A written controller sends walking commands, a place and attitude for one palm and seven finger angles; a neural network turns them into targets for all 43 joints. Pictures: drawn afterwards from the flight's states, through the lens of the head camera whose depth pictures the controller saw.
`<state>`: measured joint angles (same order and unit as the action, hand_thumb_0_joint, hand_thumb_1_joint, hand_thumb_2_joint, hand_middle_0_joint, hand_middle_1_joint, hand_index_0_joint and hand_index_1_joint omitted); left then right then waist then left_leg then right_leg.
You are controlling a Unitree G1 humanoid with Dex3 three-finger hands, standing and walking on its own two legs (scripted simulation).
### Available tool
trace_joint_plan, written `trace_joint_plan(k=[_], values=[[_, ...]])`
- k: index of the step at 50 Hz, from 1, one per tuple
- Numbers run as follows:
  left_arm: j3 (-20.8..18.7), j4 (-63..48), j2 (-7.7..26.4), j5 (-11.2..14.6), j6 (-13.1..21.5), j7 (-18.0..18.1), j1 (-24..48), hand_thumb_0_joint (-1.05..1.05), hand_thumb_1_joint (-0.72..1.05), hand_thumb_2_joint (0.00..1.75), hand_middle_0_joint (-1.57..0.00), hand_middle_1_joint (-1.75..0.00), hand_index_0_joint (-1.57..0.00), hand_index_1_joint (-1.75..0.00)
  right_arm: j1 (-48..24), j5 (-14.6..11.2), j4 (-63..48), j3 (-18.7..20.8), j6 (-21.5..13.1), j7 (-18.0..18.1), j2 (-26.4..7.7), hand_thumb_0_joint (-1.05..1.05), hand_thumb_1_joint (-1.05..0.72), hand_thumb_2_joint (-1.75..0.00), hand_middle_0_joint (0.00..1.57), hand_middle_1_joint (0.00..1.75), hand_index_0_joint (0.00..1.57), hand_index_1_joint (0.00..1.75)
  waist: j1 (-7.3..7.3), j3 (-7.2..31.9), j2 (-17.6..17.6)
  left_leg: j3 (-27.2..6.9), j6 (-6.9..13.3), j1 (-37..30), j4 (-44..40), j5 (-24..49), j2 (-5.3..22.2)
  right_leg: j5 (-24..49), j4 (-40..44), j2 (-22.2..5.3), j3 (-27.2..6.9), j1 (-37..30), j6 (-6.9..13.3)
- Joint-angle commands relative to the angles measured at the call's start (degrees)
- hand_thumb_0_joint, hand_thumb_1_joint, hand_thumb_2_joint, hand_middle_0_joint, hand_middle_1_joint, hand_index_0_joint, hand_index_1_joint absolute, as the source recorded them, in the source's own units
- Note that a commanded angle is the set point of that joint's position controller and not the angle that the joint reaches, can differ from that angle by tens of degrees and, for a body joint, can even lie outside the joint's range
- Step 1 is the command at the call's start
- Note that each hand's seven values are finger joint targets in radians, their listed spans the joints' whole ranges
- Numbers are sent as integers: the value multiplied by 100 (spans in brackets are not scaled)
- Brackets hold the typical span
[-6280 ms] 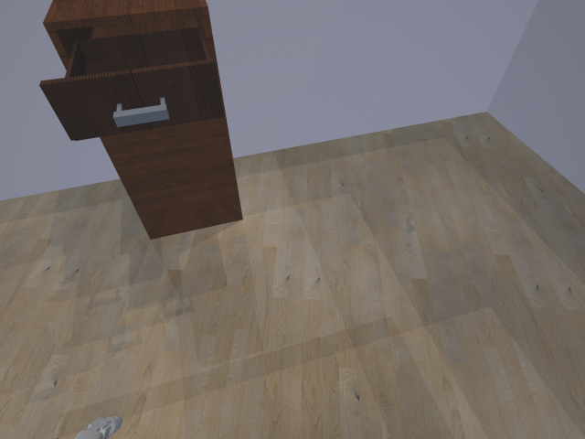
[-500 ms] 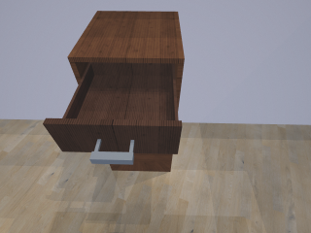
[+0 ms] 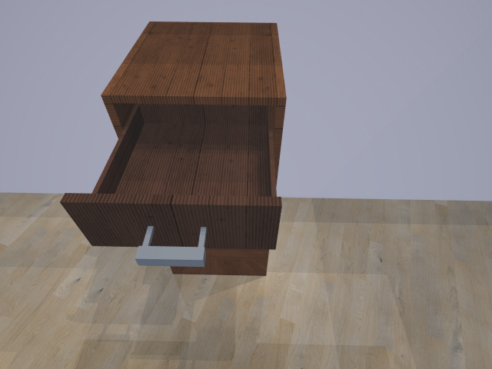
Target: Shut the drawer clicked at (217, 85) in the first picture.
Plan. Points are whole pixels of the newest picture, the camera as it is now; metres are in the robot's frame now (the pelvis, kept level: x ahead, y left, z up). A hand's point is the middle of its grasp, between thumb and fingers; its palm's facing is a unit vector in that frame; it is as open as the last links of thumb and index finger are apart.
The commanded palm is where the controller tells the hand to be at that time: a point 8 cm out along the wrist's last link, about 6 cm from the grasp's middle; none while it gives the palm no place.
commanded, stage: look again from close up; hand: left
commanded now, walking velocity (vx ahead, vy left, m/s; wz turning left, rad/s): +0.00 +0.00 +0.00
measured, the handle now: (174, 244) +0.31 +0.15 +0.02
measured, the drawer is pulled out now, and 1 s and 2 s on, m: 0.29 0.27 0.27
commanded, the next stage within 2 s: raise the hand and make a fist in 0.36 s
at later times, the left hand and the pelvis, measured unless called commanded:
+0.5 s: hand out of the picture -0.01 +0.15 -0.17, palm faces +0.05 -0.98 -0.18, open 7.3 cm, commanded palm +0.09 +0.19 -0.07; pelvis +0.00 -0.01 +0.00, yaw +0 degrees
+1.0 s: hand out of the picture +0.11 +0.14 +0.00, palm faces +0.12 -0.99 -0.03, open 5.4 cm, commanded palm +0.10 +0.17 +0.00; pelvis -0.06 -0.01 -0.08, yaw +4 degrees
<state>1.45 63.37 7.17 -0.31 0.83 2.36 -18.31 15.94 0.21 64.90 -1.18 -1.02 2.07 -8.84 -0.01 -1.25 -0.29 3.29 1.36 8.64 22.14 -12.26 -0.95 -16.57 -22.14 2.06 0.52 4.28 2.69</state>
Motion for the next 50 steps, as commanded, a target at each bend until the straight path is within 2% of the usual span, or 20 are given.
trace_joint_plan(k=[1,22,23,24,25,26,27,28,29,32,34,35,36,37,38,40,41,43,46,50], values=[[-63,-121,559,4,59,22,-454,0,90,90,-20,-30,-20,-30,324,-2,-135,68,-51,25,-432,0,-90,-90,20,30,20,30,7,-374,203,-593,90,-130,-276,878,657,1302,451,-760,-644,547,0],[-53,-83,461,6,89,45,-662,0,90,90,-20,-30,-20,-30,454,1,-32,80,-59,43,-307,0,-90,-90,20,30,20,30,-6,-342,137,-518,48,-58,-129,894,636,1603,448,-778,-716,544,-38],[-155,36,725,-136,297,247,-916,0,90,90,-20,-30,-20,-30,-189,-11,-489,90,-145,-30,-483,0,-90,-90,20,30,20,30,-183,-614,328,-279,-129,715,1323,854,542,4695,304,-1192,-1049,701,-440],[-294,-8663,1706,1099,1434,110,3201,0,90,90,-22,-32,-22,-32,97,-211,-2475,290,-921,201,-1685,0,-90,-90,20,30,20,30,635,2272,-868,-283,143,-1082,293,1518,100,3266,-369,-666,-430,315,-186],[-356,-7429,1299,688,1093,382,1205,0,90,90,-24,-34,-24,-34,-429,-134,-2197,126,-1418,336,-1072,0,-90,-90,20,30,20,30,6,2271,-2096,-229,150,-1572,212,2482,285,1764,-590,-279,-220,510,18],[-197,-7067,1068,743,777,719,869,0,90,90,-26,-37,-26,-37,-372,-180,-1926,286,-1603,335,-1139,0,-90,-90,20,30,20,30,171,1780,-1701,-342,-45,-948,322,2258,372,730,-546,-270,110,910,-59],[563,-5525,-281,681,133,679,-705,0,90,90,-28,-39,-28,-39,-112,-312,-1853,260,-1615,238,-819,0,-90,-90,20,30,20,30,236,927,-787,-404,81,-390,330,1757,443,648,-548,-282,248,1220,-125],[898,-6857,-508,887,163,563,21,0,90,90,-30,-41,-30,-41,-96,-346,-2308,288,-1677,204,-1043,0,-90,-90,20,30,20,30,241,583,-477,-537,113,-24,433,1197,397,817,-544,-315,343,1228,-143],[1038,-7203,-413,923,405,482,-44,0,90,90,-32,-43,-32,-43,-271,-355,-2415,261,-1815,262,-1187,0,-90,-90,20,30,20,30,310,480,-34,-475,162,72,615,638,338,630,-475,-310,312,1590,-191],[1345,-7052,-639,773,1084,326,-47,0,90,90,-38,-50,-38,-50,-342,-144,-2900,305,-2031,234,-1279,0,-90,-90,20,30,20,30,588,219,1424,-642,183,803,1216,-196,88,-424,-673,-230,286,2649,-276],[911,-6179,-629,917,1609,-56,-1204,0,90,90,-42,-54,-42,-54,-626,-59,-3178,415,-2001,130,-1265,0,-90,-90,20,30,20,30,185,10,2119,-626,40,1734,1533,-504,75,-820,-1017,-212,339,3037,-281],[567,-5951,-480,1046,1942,-345,-1939,0,90,90,-44,-56,-44,-56,-762,-43,-3318,453,-1943,44,-1254,0,-90,-90,20,30,20,30,-87,161,2365,-570,-40,2126,1680,-518,59,-696,-1235,-218,299,2938,-278],[83,-5797,-129,1076,2235,-635,-2572,0,90,90,-46,-58,-46,-58,-905,-47,-3436,483,-1816,-92,-1254,0,-90,-90,20,30,20,30,-378,282,1914,-465,-139,2281,1752,-350,3,-162,-1433,-259,189,2655,-228],[-114,-5973,11,1185,2570,-977,-2587,0,90,90,-48,-60,-48,-60,-991,-17,-3604,491,-1676,-217,-1274,0,-90,-90,20,30,20,30,-415,570,1671,-371,-195,2391,1962,-179,-61,513,-1754,-319,122,2447,-226],[-106,-6505,230,1120,2945,-1175,-1965,0,90,90,-50,-62,-50,-62,-1061,-13,-3767,513,-1619,-267,-1270,0,-90,-90,20,30,20,30,-353,917,1166,-290,-176,2685,2273,-82,-71,924,-2196,-354,15,2556,-217],[-258,-7704,609,834,3571,-1238,-1390,0,90,90,-54,-67,-54,-67,-1055,49,-4114,561,-1539,-327,-1082,0,-90,-90,20,30,20,30,-368,1712,-396,-166,-58,2343,2655,272,-36,976,-2724,-303,-24,2763,-78],[-531,-8114,984,707,3662,-1042,-1225,0,90,90,-56,-69,-56,-69,-915,74,-4110,570,-1457,-345,-1071,0,-90,-90,20,30,20,30,-385,1823,-1150,-162,-39,2180,2764,326,-11,688,-2822,-258,-29,2975,-4],[-234,-8664,635,740,3629,-775,-1038,0,90,90,-60,-73,-60,-73,-985,40,-4419,490,-1326,-334,-942,0,-90,-90,20,30,20,30,-144,1846,-1178,-314,44,2052,2873,87,65,167,-2810,-202,11,3368,27],[15,-9079,372,933,3482,-597,-335,0,90,90,-66,-80,-66,-80,-918,-48,-4544,386,-1218,-220,-993,0,-90,-90,20,30,20,30,275,1499,-443,-485,116,2417,3039,-712,108,-604,-2460,-163,-183,3700,-77],[754,-8907,45,1058,2973,-907,-61,0,90,90,-74,-88,-74,-88,-858,-140,-4626,279,-1310,-43,-1082,0,-90,-90,20,30,20,30,496,1066,128,-582,142,2751,3074,-1399,113,-1826,-1825,-232,-508,3761,-178]])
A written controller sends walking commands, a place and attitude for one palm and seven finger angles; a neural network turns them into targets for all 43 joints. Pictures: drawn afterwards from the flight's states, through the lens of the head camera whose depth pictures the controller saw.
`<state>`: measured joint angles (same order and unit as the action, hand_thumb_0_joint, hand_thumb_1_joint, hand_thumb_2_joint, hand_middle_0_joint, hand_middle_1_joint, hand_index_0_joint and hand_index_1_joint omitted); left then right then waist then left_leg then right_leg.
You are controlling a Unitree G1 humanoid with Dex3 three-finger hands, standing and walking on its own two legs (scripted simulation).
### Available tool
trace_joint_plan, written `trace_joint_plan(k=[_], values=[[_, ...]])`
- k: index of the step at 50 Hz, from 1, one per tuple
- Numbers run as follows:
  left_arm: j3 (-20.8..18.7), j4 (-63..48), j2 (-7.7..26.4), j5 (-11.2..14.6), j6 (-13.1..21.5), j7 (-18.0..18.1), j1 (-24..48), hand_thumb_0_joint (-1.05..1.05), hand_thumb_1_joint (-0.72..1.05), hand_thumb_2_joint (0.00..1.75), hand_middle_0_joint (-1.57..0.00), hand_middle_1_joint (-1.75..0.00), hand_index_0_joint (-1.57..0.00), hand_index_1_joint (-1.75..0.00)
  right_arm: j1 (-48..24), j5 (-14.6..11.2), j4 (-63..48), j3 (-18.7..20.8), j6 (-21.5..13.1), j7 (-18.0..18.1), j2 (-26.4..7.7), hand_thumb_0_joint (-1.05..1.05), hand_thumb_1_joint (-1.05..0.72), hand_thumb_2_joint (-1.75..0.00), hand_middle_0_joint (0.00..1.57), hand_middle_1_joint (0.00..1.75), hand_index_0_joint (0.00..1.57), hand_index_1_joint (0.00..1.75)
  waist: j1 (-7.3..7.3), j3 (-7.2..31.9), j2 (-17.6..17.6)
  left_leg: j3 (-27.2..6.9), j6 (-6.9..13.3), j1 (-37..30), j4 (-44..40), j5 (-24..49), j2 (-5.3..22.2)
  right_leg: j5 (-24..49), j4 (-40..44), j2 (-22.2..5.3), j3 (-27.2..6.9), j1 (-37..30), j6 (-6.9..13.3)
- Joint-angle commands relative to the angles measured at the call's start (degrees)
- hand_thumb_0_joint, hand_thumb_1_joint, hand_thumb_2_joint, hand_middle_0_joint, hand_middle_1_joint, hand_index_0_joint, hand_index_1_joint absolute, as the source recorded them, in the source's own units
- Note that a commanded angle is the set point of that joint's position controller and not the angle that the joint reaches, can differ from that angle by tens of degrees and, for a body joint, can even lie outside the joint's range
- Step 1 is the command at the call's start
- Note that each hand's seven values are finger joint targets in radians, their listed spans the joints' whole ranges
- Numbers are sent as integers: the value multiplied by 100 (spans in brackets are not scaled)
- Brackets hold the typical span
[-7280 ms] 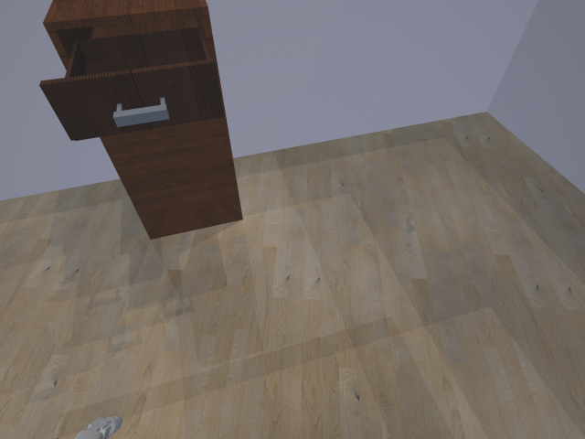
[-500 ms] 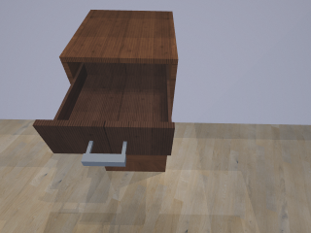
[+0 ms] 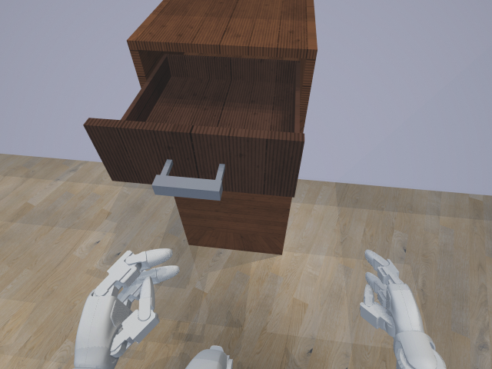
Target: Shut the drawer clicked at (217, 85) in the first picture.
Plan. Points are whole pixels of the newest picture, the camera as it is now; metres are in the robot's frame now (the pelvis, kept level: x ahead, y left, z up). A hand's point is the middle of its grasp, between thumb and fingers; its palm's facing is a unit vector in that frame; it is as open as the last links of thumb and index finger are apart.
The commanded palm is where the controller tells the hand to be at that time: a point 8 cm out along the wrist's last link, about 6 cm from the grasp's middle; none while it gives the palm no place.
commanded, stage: raise the hand and make a fist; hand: left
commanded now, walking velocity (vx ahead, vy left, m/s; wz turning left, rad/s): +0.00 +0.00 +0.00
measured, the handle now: (191, 177) +0.40 +0.14 +0.10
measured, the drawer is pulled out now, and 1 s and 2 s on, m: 0.27 0.27 0.27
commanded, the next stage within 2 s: bring the fist close to the handle in 1.36 s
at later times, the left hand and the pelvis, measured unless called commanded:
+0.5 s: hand (162, 278) +0.20 +0.12 +0.15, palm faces -0.06 -1.00 +0.01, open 3.2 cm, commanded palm +0.16 +0.18 +0.14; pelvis +0.03 +0.02 +0.03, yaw -1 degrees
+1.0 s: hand (143, 264) +0.20 +0.13 +0.19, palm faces -0.07 -0.99 -0.09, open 3.3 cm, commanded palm +0.16 +0.18 +0.20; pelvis +0.03 +0.02 +0.04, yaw -1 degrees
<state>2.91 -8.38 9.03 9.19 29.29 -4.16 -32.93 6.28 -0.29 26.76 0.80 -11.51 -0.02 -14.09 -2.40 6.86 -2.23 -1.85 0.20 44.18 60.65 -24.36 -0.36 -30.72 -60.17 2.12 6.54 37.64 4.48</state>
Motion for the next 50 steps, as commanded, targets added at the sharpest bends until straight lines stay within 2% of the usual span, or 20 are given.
trace_joint_plan(k=[1,4,6,8,10,11,15,19,20,22,26,27,31,32,35,37,40,41,46,50], values=[[586,-1519,-23,69,-97,-344,1257,0,90,90,-76,-91,-76,-91,142,-123,-822,60,-263,201,-587,0,-90,-90,20,30,20,30,727,223,611,-55,276,-761,-770,-169,51,-532,2132,-263,-1226,324,-404],[372,-1262,300,-27,-886,-523,718,0,90,90,-82,-97,-82,-97,207,-186,-954,6,-164,277,-587,0,-90,-90,20,30,20,30,411,369,670,-22,269,-824,-1032,-4,8,-406,2330,-358,-1331,-245,-461],[-140,-878,624,-85,-1423,-392,367,0,90,90,-86,-101,-86,-101,50,-201,-960,-26,4,327,-545,0,-90,-90,20,30,20,30,185,260,872,-24,252,-799,-1200,111,-4,-224,2371,-379,-1312,-543,-497],[-351,-1328,536,37,-1672,-174,381,0,90,90,-90,-106,-90,-106,-38,-210,-1069,-75,113,348,-431,0,-90,-90,20,30,20,30,46,335,730,31,217,-986,-1367,310,-26,185,2359,-430,-1245,-840,-483],[-469,-1810,371,190,-1684,133,383,0,90,90,-94,-110,-94,-110,-25,-191,-1087,-94,110,349,-357,0,-90,-90,20,30,20,30,0,399,646,56,202,-1226,-1530,523,1,636,2263,-364,-1014,-990,-454],[-716,-1919,530,202,-1616,312,276,0,90,90,-96,-112,-96,-112,-43,-167,-1031,-84,117,353,-355,0,-90,-90,20,30,20,30,-62,402,829,41,201,-1221,-1545,642,26,895,2217,-332,-972,-1103,-459],[-477,-2681,367,100,-1019,500,-39,0,90,90,-104,-121,-104,-121,269,-99,-905,-17,-99,196,-352,0,-90,-90,20,30,20,30,59,731,128,121,205,-1642,-1543,1358,39,2180,1814,-241,-673,-1143,-428],[364,-2914,-46,73,-657,87,-536,0,90,90,-112,-130,-112,-130,381,-120,-864,47,-370,70,-474,0,-90,-90,20,30,20,30,301,575,45,77,251,-1825,-1438,1505,59,2448,1782,-273,-585,-892,-507],[377,-2896,11,89,-668,-35,-586,0,90,90,-114,-132,-114,-132,405,-138,-844,70,-417,70,-515,0,-90,-90,20,30,20,30,320,566,55,55,254,-1823,-1447,1440,63,2325,1821,-274,-591,-875,-506],[571,-2853,-48,42,-831,-161,-682,0,90,90,-118,-136,-118,-136,436,-162,-876,100,-436,88,-560,0,-90,-90,20,30,20,30,383,342,412,16,289,-1755,-1488,1258,56,2037,1953,-268,-600,-790,-518],[-159,-2823,604,-175,-1262,70,-900,0,90,90,-126,-145,-126,-145,269,-162,-915,132,-227,171,-545,0,-90,-90,20,30,20,30,180,116,626,18,295,-1768,-1744,1009,43,1490,2064,-211,-509,-843,-424],[-59,-3075,442,-187,-1317,138,-865,0,90,90,-128,-147,-128,-147,245,-163,-1043,107,-178,168,-508,0,-90,-90,20,30,20,30,140,205,466,41,298,-1887,-1823,1045,33,1521,2015,-191,-454,-891,-394],[-184,-3665,379,-19,-1382,354,-539,0,90,90,-136,-156,-136,-156,207,-192,-1120,23,-129,172,-421,0,-90,-90,20,30,20,30,122,345,264,-7,271,-2224,-1924,1281,112,1733,1989,-137,-304,-997,-359],[-28,-3740,204,47,-1381,325,-518,0,90,90,-138,-158,-138,-158,247,-193,-1114,-11,-148,164,-409,0,-90,-90,20,30,20,30,147,345,216,-13,260,-2292,-1947,1309,117,1768,2008,-125,-291,-1014,-356],[243,-3987,143,112,-1396,151,-329,0,90,90,-140,-160,-140,-160,236,-215,-1073,-81,-303,126,-455,0,-90,-90,20,30,20,30,219,293,-7,-100,251,-2438,-1995,1383,167,1766,2048,-135,-261,-1015,-346],[441,-3779,59,27,-1608,6,-526,0,90,90,-140,-160,-140,-160,269,-216,-1004,-89,-295,110,-473,0,-90,-90,20,30,20,30,258,108,140,-107,271,-2425,-2039,1329,174,1788,2175,-147,-286,-1028,-367],[348,-3662,311,-51,-2038,-168,-422,0,90,90,-140,-160,-140,-160,134,-256,-1030,-133,-233,117,-500,0,-90,-90,20,30,20,30,240,-253,284,-105,275,-2257,-2197,993,141,1534,2390,-191,-363,-1120,-374],[133,-3534,481,-101,-2193,-140,-433,0,90,90,-140,-160,-140,-160,57,-265,-996,-127,-184,140,-494,0,-90,-90,20,30,20,30,175,-370,345,-128,276,-2232,-2268,929,125,1456,2477,-191,-388,-1176,-364],[-381,-4064,705,36,-2561,68,-18,0,90,90,-140,-160,-140,-160,-166,-274,-1100,-238,-100,181,-400,0,-90,-90,20,30,20,30,11,-237,274,-121,252,-2440,-2506,792,121,1146,2632,-186,-328,-1395,-340],[-291,-4222,372,291,-2446,107,6,0,90,90,-140,-160,-140,-160,-80,-288,-982,-249,-306,148,-410,0,-90,-90,20,30,20,30,64,106,300,-83,231,-2703,-2451,1091,134,1488,2631,-177,-279,-1503,-367]])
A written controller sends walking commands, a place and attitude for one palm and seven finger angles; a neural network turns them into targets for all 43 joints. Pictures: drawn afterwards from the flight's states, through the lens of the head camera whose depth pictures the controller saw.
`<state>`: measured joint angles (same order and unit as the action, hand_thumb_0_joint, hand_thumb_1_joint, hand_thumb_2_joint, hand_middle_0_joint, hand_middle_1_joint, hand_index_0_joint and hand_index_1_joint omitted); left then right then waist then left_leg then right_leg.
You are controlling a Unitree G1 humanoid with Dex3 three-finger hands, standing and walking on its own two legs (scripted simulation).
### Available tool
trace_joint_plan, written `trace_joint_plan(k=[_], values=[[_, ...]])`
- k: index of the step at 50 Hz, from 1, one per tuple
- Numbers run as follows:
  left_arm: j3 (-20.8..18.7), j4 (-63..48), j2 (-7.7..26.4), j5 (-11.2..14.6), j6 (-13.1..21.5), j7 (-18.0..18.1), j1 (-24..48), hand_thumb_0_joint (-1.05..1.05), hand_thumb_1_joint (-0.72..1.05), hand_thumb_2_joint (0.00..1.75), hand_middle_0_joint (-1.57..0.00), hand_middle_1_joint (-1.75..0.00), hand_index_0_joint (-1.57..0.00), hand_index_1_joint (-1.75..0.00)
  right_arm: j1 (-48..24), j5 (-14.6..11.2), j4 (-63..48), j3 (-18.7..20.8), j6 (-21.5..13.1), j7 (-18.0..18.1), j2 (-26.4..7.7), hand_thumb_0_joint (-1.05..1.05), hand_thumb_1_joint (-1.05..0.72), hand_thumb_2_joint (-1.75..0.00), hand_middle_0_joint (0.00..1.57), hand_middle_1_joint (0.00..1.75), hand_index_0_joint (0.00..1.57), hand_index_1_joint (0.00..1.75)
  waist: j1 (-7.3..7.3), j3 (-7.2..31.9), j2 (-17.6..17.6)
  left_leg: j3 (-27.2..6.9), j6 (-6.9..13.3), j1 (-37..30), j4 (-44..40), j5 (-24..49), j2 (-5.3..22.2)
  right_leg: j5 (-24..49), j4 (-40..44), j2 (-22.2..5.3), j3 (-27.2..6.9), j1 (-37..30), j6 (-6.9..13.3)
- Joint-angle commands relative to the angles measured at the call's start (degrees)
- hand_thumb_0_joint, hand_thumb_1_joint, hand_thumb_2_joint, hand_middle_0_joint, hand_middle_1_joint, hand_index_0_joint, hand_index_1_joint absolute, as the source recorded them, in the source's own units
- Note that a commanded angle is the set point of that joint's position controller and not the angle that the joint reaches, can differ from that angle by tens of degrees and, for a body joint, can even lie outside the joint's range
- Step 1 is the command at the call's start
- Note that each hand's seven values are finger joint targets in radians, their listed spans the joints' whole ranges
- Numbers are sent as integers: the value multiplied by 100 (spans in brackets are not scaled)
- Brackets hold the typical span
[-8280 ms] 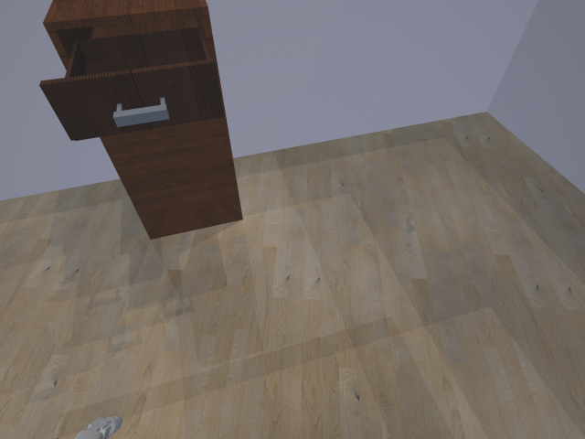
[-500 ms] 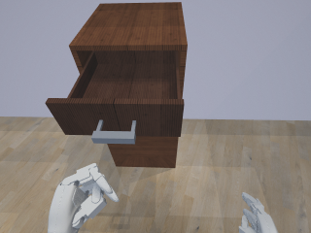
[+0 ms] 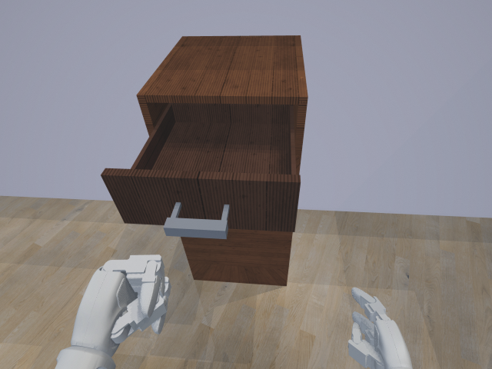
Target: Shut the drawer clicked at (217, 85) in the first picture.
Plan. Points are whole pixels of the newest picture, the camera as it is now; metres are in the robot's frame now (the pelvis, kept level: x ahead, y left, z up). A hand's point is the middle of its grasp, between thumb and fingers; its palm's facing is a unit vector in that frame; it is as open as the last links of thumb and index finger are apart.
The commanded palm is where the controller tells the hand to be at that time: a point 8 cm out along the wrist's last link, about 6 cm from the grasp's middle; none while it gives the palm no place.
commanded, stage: raise the hand and make a fist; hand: left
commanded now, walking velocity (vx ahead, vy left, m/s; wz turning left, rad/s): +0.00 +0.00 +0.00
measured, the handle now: (199, 218) +0.37 +0.13 +0.06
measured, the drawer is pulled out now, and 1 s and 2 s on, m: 0.27 0.27 0.27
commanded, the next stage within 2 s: bring the fist close to the handle in 0.36 s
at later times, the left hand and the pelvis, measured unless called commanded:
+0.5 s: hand (177, 295) +0.17 +0.10 +0.16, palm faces -0.02 -1.00 -0.04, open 3.3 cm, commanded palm +0.14 +0.15 +0.15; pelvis +0.01 -0.02 +0.00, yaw +0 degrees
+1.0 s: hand (198, 290) +0.21 +0.09 +0.09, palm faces -0.07 -1.00 -0.02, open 3.3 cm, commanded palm +0.19 +0.15 +0.10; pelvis +0.01 -0.02 +0.00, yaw +0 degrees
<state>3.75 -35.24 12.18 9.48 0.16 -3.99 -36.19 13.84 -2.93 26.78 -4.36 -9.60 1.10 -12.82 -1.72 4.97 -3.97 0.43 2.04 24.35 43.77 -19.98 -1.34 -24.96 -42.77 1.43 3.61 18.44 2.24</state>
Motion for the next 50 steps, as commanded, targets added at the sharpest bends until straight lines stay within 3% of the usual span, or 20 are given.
trace_joint_plan(k=[1,5,7,11,15,16,19,22,26,27,32,37,39,40,41,44,45,46,49,50], values=[[-291,-1488,-34,275,493,73,330,0,90,90,-140,-160,-140,-160,-868,-35,-942,273,-552,24,-554,0,-90,-90,20,30,20,30,3,205,354,-323,39,-719,-758,631,237,886,929,-110,10,451,-134],[61,-1185,-116,212,405,-107,336,0,90,90,-140,-160,-140,-160,-753,-33,-858,318,-689,15,-644,0,-90,-90,20,30,20,30,117,-98,419,-292,68,-599,-740,462,189,761,1093,-169,-135,526,-181],[27,-1218,4,62,313,-118,38,0,90,90,-140,-160,-140,-160,-739,-28,-876,353,-666,9,-636,0,-90,-90,20,30,20,30,51,-85,427,-269,76,-592,-770,525,169,803,1105,-179,-152,441,-165],[-389,-1330,383,-63,285,55,249,0,90,90,-140,-160,-140,-160,-828,1,-916,362,-577,27,-600,0,-90,-90,20,30,20,30,-25,-170,422,-235,77,-557,-782,477,141,610,1186,-198,-219,428,-152],[-447,-1427,149,141,513,153,191,0,90,90,-140,-160,-140,-160,-785,14,-928,336,-644,7,-563,0,-90,-90,20,30,20,30,-33,117,555,-191,78,-696,-688,746,140,1035,1079,-178,-166,345,-174],[-455,-1415,131,185,580,152,213,0,90,90,-140,-160,-140,-160,-807,7,-872,345,-681,12,-572,0,-90,-90,20,30,20,30,-31,105,449,-190,64,-711,-655,769,147,1066,1110,-177,-175,356,-170],[-189,-1452,-50,250,720,30,95,0,90,90,-140,-160,-140,-160,-710,-5,-842,362,-822,-26,-606,0,-90,-90,20,30,20,30,42,205,433,-192,68,-781,-596,909,156,1407,1026,-199,-177,344,-203],[-4,-1333,-78,146,664,-101,8,0,90,90,-140,-160,-140,-160,-663,-6,-797,382,-838,-35,-628,0,-90,-90,20,30,20,30,81,34,447,-193,88,-717,-589,907,143,1477,1088,-221,-239,371,-222],[-228,-709,124,7,486,-135,-39,0,90,90,-140,-160,-140,-160,-741,12,-713,404,-678,9,-632,0,-90,-90,20,30,20,30,89,-381,945,-194,92,-440,-531,749,105,1319,1294,-278,-470,432,-286],[-56,-689,-51,-4,468,-149,53,0,90,90,-140,-160,-140,-160,-757,24,-773,379,-632,14,-630,0,-90,-90,20,30,20,30,119,-432,905,-161,95,-447,-548,668,84,1174,1310,-282,-475,501,-293],[-423,-731,118,47,766,32,474,0,90,90,-140,-160,-140,-160,-697,69,-799,366,-605,46,-590,0,-90,-90,20,30,20,30,43,113,638,-154,76,-604,-520,798,63,1312,1098,-244,-411,382,-249],[-196,-527,-136,118,1177,-1,606,0,90,90,-140,-160,-140,-160,-547,88,-723,374,-693,4,-591,0,-90,-90,20,30,20,30,147,394,384,-158,57,-646,-377,1047,81,1931,844,-231,-326,402,-266],[-252,-260,-73,147,1221,-80,641,0,90,90,-140,-160,-140,-160,-524,79,-676,396,-709,-1,-650,0,-90,-90,20,30,20,30,194,389,509,-167,43,-511,-305,1040,81,2132,815,-273,-379,389,-310],[-95,-110,-189,145,1197,-148,572,0,90,90,-140,-160,-140,-160,-530,88,-708,387,-695,-1,-664,0,-90,-90,20,30,20,30,221,309,620,-175,46,-404,-280,989,70,2175,827,-300,-423,416,-347],[-215,200,-87,101,1153,-168,549,0,90,90,-140,-160,-140,-160,-532,78,-640,417,-650,11,-678,0,-90,-90,20,30,20,30,234,137,804,-186,43,-264,-243,921,72,2155,898,-321,-509,459,-380],[-164,391,-51,39,1070,-207,810,0,90,90,-140,-160,-140,-160,-550,75,-711,421,-564,30,-716,0,-90,-90,20,30,20,30,236,38,776,-158,36,-144,-268,744,45,1751,915,-320,-550,559,-354],[-87,314,-103,25,1080,-192,913,0,90,90,-140,-160,-140,-160,-557,84,-759,406,-553,31,-714,0,-90,-90,20,30,20,30,233,123,700,-165,44,-173,-268,769,37,1742,888,-332,-551,543,-349],[-311,402,82,-19,1098,-94,941,0,90,90,-140,-160,-140,-160,-550,93,-713,429,-521,39,-709,0,-90,-90,20,30,20,30,192,149,755,-177,40,-167,-279,793,48,1717,874,-310,-526,530,-325],[-437,300,31,7,1265,80,921,0,90,90,-140,-160,-140,-160,-514,123,-789,446,-478,16,-662,0,-90,-90,20,30,20,30,117,589,640,-124,34,-291,-253,1021,52,2061,639,-269,-395,416,-289],[-395,214,-9,12,1367,137,1107,0,90,90,-140,-160,-140,-160,-489,124,-789,436,-480,2,-655,0,-90,-90,20,30,20,30,158,687,684,-126,41,-354,-247,1127,57,2209,549,-239,-324,428,-281]])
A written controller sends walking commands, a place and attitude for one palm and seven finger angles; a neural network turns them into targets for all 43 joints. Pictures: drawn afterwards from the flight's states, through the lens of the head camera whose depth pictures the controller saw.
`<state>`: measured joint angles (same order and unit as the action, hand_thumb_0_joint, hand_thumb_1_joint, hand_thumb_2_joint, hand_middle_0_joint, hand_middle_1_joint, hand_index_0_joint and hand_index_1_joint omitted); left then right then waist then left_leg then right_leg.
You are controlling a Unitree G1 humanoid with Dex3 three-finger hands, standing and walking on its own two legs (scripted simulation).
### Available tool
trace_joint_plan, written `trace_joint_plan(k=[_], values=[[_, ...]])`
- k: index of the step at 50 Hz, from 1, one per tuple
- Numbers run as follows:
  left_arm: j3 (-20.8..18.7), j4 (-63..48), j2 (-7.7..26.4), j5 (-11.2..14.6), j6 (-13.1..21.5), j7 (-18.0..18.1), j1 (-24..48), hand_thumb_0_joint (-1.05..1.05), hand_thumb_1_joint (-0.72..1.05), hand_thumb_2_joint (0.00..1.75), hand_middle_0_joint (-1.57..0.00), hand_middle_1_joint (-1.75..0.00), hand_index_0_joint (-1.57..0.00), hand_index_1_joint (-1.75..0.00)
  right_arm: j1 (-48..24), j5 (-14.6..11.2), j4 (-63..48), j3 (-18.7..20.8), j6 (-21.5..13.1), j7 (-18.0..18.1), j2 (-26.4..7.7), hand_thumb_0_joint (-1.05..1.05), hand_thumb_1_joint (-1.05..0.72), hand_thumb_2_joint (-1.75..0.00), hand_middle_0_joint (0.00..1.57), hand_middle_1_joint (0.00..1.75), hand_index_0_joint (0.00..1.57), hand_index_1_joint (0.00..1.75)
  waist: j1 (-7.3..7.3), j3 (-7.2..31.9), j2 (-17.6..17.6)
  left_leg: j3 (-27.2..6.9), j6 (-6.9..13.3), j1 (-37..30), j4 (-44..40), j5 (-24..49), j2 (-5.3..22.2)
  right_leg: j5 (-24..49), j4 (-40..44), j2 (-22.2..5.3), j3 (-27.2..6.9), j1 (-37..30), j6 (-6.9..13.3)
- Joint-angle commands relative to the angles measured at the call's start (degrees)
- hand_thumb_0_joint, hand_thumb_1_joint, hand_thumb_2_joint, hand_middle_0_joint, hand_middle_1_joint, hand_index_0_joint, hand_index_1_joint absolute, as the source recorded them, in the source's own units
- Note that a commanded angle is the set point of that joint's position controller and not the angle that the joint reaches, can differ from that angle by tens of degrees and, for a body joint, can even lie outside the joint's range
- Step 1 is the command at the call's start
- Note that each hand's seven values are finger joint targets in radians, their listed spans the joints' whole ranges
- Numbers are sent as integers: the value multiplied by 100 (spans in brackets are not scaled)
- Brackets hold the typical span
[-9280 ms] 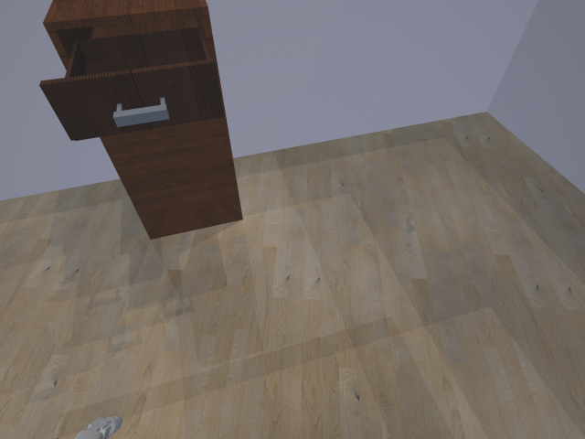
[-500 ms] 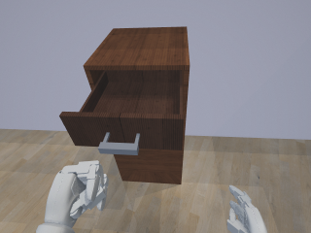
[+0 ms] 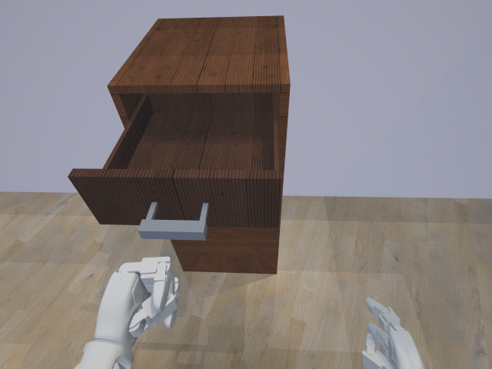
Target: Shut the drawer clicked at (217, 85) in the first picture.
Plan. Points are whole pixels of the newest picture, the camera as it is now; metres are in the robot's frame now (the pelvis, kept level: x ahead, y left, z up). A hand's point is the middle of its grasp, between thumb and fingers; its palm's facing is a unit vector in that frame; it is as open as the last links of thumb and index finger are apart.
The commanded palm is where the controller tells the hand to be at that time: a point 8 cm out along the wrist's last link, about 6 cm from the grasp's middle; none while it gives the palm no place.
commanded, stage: bring the fist close to the handle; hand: left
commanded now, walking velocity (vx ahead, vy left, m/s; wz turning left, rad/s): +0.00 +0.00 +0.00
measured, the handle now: (176, 219) +0.36 +0.14 +0.06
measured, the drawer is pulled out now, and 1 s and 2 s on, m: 0.27 0.27 0.20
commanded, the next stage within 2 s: push the drawer shut in 0.86 s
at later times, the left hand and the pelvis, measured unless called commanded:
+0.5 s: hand (183, 278) +0.24 +0.11 +0.07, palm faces -0.01 -1.00 -0.02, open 3.3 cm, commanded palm +0.22 +0.16 +0.06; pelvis -0.01 +0.01 -0.02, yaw +0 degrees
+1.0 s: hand (186, 284) +0.24 +0.11 +0.06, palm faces -0.06 -1.00 -0.02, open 3.3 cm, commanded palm +0.22 +0.17 +0.06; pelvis +0.00 +0.00 -0.02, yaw -1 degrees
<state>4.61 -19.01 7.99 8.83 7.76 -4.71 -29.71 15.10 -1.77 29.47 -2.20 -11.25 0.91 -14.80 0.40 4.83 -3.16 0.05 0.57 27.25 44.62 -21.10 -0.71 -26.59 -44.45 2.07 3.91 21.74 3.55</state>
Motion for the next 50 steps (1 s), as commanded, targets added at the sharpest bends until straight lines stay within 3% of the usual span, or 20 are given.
trace_joint_plan(k=[1,2,5,8,11,13,16,17,20,23,25,26,30,31,35,38,41,45,46,50], values=[[-560,-1367,466,46,693,296,424,0,90,90,-140,-160,-140,-160,-639,26,-1020,235,-303,18,-450,0,-90,-90,20,30,20,30,-87,666,476,-79,178,-619,-309,1243,5,2335,711,-290,-355,139,-395],[-350,-1352,252,48,762,326,473,0,90,90,-140,-160,-140,-160,-579,35,-1022,220,-300,-10,-434,0,-90,-90,20,30,20,30,-22,667,422,-69,178,-646,-297,1245,-1,2278,654,-256,-293,237,-377],[-95,-1157,81,48,924,325,667,0,90,90,-140,-160,-140,-160,-554,43,-995,239,-332,-55,-482,0,-90,-90,20,30,20,30,86,616,335,-112,166,-554,-192,1199,25,2109,527,-225,-234,482,-348],[186,-787,-47,-89,891,264,668,0,90,90,-140,-160,-140,-160,-476,56,-1020,270,-268,-84,-537,0,-90,-90,20,30,20,30,161,561,517,-144,172,-366,-105,1070,30,1929,461,-215,-241,671,-349],[-13,-413,204,-195,790,295,834,0,90,90,-140,-160,-140,-160,-479,61,-1011,275,-141,-61,-596,0,-90,-90,20,30,20,30,166,457,715,-163,175,-121,-47,805,18,1566,507,-227,-347,792,-353],[-106,-381,253,-213,783,362,1109,0,90,90,-140,-160,-140,-160,-514,73,-1077,278,-53,-48,-574,0,-90,-90,20,30,20,30,144,617,781,-137,171,-54,-19,729,3,1428,454,-225,-380,802,-349],[-261,-576,321,-246,952,579,1410,0,90,90,-140,-160,-140,-160,-558,91,-1069,275,13,-53,-522,0,-90,-90,20,30,20,30,69,956,375,-121,156,-212,14,961,21,1597,258,-187,-294,759,-276],[-144,-614,141,-238,1009,641,1420,0,90,90,-140,-160,-140,-160,-533,108,-1084,271,23,-71,-474,0,-90,-90,20,30,20,30,49,1103,232,-119,148,-302,36,1096,23,1723,165,-174,-242,758,-252],[-73,-443,30,-176,1179,740,1721,0,90,90,-140,-160,-140,-160,-527,121,-1010,270,38,-100,-469,0,-90,-90,20,30,20,30,142,1159,319,-148,122,-197,154,1106,49,1758,54,-150,-225,896,-261],[179,126,-115,-271,1201,674,1864,0,90,90,-140,-160,-140,-160,-483,121,-962,281,110,-129,-525,0,-90,-90,20,30,20,30,269,872,560,-175,137,108,279,887,65,1586,30,-149,-253,1177,-286],[199,210,-48,-294,1139,575,1937,0,90,90,-140,-160,-140,-160,-496,107,-992,291,149,-128,-547,0,-90,-90,20,30,20,30,242,948,434,-176,143,121,268,778,56,1477,52,-166,-306,1154,-283],[1,281,161,-331,1084,577,1761,0,90,90,-140,-160,-140,-160,-475,101,-1013,311,194,-121,-584,0,-90,-90,20,30,20,30,172,991,484,-153,157,145,254,796,56,1482,104,-175,-354,1046,-287],[-55,-99,179,-255,941,568,1777,0,90,90,-140,-160,-140,-160,-483,67,-1175,296,302,-107,-528,0,-90,-90,20,30,20,30,63,1428,359,-116,149,-94,165,1108,44,1901,66,-187,-328,690,-271],[-265,-64,347,-237,927,646,1697,0,90,90,-140,-160,-140,-160,-466,84,-1149,297,331,-86,-539,0,-90,-90,20,30,20,30,46,1409,499,-106,159,-50,177,1142,56,2005,99,-189,-362,609,-295],[-348,-134,228,-103,1036,758,1615,0,90,90,-140,-160,-140,-160,-494,72,-1139,276,366,-79,-482,0,-90,-90,20,30,20,30,83,1118,707,-71,126,57,159,1081,59,2150,134,-185,-346,622,-333],[-112,59,96,-165,1114,721,1740,0,90,90,-140,-160,-140,-160,-493,79,-1084,262,375,-104,-494,0,-90,-90,20,30,20,30,212,752,590,-87,140,168,204,847,55,1856,198,-199,-392,899,-349],[-5,119,116,-221,1132,565,1687,0,90,90,-140,-160,-140,-160,-480,71,-1078,286,376,-101,-544,0,-90,-90,20,30,20,30,248,801,486,-104,164,151,251,828,52,1769,217,-210,-434,938,-348],[-141,-121,265,-136,1131,407,1672,0,90,90,-140,-160,-140,-160,-447,51,-1131,317,359,-79,-536,0,-90,-90,20,30,20,30,181,1280,448,-96,154,14,263,960,36,2034,174,-240,-472,701,-366],[-306,-67,399,-120,1120,438,1523,0,90,90,-140,-160,-140,-160,-452,61,-1124,306,381,-66,-559,0,-90,-90,20,30,20,30,133,1215,468,-95,159,84,257,960,35,2025,197,-229,-486,665,-366],[-282,-72,293,-75,1201,550,2110,0,90,90,-140,-160,-140,-160,-521,55,-1047,281,378,-44,-500,0,-90,-90,20,30,20,30,233,1062,449,-111,152,62,248,873,43,1802,175,-194,-415,861,-335]])
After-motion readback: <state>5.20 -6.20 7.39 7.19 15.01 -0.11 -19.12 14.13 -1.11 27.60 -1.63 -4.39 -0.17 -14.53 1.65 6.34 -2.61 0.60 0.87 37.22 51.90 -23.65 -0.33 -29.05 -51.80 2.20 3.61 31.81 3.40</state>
